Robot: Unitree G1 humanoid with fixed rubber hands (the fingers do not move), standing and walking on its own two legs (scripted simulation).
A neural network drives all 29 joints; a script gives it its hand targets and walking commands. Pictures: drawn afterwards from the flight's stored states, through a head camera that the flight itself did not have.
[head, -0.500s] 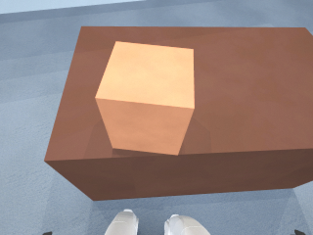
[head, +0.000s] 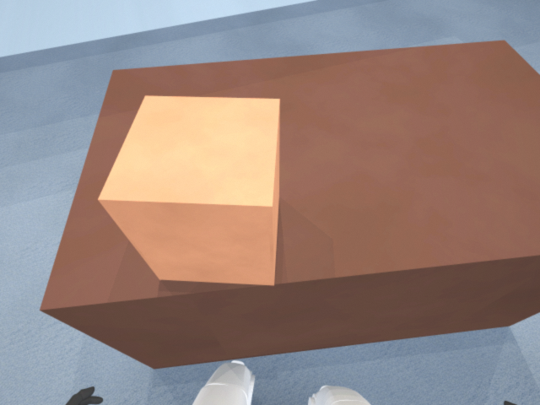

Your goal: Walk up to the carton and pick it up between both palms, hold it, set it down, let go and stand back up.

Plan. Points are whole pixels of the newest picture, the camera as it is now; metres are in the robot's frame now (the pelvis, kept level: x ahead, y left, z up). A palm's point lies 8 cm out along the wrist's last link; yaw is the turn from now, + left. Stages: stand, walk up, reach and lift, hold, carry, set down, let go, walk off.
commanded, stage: walk up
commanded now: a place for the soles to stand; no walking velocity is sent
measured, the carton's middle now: (214, 197) +0.41 +0.14 +0.03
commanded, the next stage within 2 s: none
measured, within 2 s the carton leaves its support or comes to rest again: neither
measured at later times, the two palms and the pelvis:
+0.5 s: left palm out of the picture +0.07 +0.35 -0.08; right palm out of the picture +0.07 -0.31 -0.08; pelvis -0.01 +0.02 +0.00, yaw +2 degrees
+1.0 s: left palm out of the picture +0.05 +0.35 -0.08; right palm out of the picture +0.08 -0.31 -0.08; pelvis -0.02 +0.02 +0.00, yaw +4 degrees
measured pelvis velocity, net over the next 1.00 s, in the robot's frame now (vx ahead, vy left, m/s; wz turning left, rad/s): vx -0.02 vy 0.02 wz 0.07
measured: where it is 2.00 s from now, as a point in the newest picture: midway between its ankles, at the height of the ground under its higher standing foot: outside the picture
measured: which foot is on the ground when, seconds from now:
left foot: up 0.00-0.08, down 0.10-1.00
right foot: down 0.00-1.00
